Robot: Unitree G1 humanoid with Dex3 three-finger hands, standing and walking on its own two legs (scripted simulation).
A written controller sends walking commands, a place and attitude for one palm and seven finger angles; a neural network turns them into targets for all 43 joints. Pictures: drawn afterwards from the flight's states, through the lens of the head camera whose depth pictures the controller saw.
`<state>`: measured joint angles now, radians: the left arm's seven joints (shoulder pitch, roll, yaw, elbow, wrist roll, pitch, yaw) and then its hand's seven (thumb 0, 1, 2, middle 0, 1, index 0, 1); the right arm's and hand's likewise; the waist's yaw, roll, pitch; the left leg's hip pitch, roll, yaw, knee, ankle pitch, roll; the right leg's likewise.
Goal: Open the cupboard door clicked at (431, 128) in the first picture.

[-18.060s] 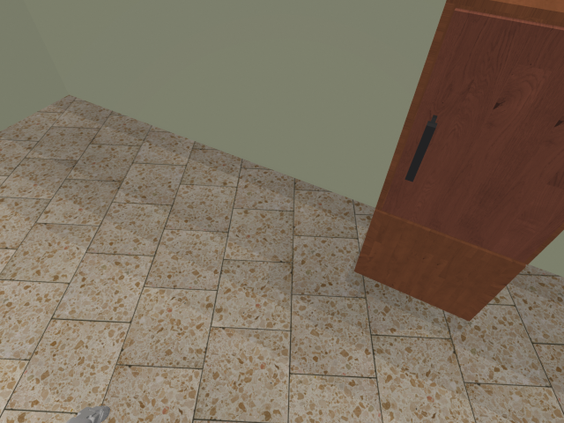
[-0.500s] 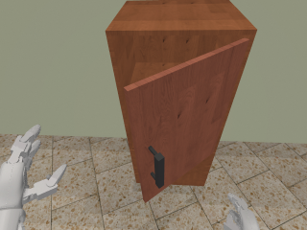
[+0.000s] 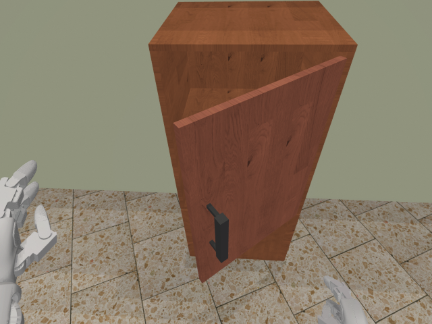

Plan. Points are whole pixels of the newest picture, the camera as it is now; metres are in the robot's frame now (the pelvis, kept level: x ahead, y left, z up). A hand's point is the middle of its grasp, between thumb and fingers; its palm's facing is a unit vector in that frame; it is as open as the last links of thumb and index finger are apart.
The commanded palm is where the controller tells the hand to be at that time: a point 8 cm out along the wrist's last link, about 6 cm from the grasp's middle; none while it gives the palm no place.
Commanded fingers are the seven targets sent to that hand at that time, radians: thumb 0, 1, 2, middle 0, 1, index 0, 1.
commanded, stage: step back with the hand held close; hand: left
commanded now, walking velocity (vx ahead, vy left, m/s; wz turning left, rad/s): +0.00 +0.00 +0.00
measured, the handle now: (216, 233) +0.34 +0.05 -0.07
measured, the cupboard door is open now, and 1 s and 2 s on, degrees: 39 39 39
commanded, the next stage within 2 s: stop stepping back and stand still in 1.40 s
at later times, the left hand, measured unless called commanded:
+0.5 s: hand (52, 240) +0.18 +0.26 +0.15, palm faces +0.34 -0.80 -0.50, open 7.4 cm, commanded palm +0.12 +0.30 +0.17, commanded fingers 0.00 0.90 0.90 -0.20 -0.30 -0.20 -0.30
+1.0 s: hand out of the picture +0.08 +0.30 +0.15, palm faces +0.48 -0.73 -0.49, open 7.4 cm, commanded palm +0.02 +0.33 +0.17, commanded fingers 0.00 0.90 0.90 -0.20 -0.30 -0.20 -0.30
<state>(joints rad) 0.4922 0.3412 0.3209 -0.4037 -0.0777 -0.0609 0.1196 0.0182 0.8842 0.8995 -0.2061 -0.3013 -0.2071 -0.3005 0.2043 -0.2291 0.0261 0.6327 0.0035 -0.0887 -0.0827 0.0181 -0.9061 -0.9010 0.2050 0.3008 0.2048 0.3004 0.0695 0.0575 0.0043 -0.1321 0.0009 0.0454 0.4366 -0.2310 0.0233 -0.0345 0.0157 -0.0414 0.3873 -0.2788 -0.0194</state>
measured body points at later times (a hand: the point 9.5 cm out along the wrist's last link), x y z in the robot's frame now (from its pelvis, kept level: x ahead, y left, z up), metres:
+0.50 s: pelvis -0.03 +0.01 +0.00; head -0.01 +0.00 +0.45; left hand +0.15 +0.30 +0.18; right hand +0.14 -0.24 -0.08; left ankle +0.01 +0.10 -0.74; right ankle -0.04 -0.10 -0.74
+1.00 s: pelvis -0.10 +0.02 -0.02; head -0.09 +0.03 +0.43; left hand +0.05 +0.33 +0.18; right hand +0.08 -0.20 -0.10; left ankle +0.01 +0.10 -0.74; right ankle -0.04 -0.10 -0.74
